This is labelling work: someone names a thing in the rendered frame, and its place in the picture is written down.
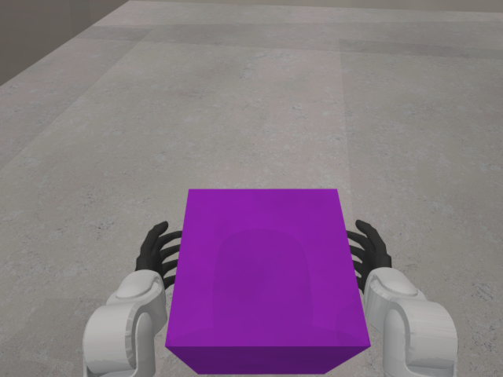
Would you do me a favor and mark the left robot hand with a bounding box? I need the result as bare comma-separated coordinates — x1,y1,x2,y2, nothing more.
135,221,182,290

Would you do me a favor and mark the right robot forearm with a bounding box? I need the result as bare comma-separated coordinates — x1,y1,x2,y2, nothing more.
364,267,459,377

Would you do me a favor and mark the left robot forearm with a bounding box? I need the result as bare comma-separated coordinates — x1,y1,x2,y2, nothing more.
83,269,167,377

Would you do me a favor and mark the carton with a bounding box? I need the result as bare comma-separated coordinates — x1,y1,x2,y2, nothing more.
165,189,371,375

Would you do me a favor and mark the right robot hand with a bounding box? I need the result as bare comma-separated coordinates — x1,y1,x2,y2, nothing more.
346,220,392,294

